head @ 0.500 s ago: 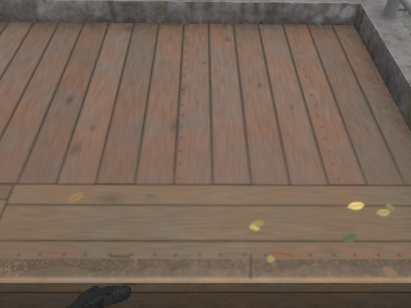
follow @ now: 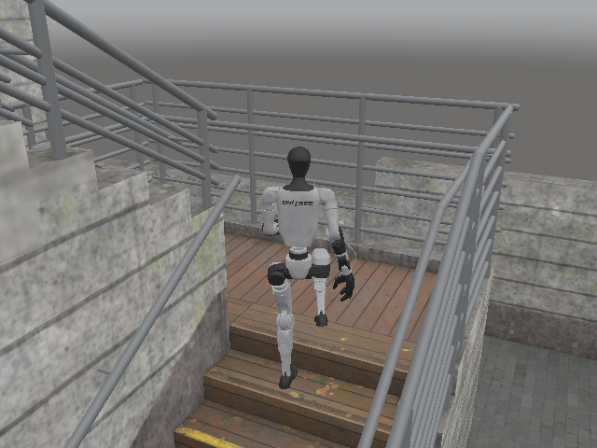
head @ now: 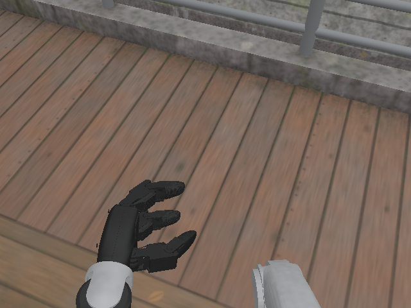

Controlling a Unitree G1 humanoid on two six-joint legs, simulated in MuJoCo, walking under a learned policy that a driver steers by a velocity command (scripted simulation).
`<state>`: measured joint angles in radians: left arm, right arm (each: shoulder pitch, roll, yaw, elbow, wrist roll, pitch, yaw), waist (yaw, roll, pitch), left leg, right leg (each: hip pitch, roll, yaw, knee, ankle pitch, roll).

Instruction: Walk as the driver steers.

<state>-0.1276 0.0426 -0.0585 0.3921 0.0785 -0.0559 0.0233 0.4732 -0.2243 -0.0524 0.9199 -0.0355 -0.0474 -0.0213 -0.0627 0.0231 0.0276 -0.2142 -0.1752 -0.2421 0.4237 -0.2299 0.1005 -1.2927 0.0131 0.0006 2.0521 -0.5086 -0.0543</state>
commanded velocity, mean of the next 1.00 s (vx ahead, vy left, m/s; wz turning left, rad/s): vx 0.05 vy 0.00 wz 0.98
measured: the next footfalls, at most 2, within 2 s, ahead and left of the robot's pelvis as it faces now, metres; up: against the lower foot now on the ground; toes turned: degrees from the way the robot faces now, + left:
right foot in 0.12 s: +0.27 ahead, -0.13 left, +0.16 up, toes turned +6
left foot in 0.52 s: +0.26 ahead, +0.12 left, +0.16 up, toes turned +32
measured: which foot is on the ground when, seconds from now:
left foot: down 0.00-0.12, up 0.14-0.50, down 0.52-0.94, up 0.96-1.00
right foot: up 0.00-0.10, down 0.12-0.52, up 0.54-0.92, down 0.94-1.00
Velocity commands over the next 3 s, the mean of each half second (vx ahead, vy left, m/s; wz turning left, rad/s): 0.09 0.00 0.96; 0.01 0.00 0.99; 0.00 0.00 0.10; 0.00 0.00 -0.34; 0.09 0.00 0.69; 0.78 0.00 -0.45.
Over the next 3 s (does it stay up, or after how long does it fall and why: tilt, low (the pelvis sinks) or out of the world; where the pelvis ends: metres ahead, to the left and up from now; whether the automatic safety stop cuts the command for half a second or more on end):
stays up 0.62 0.11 0.11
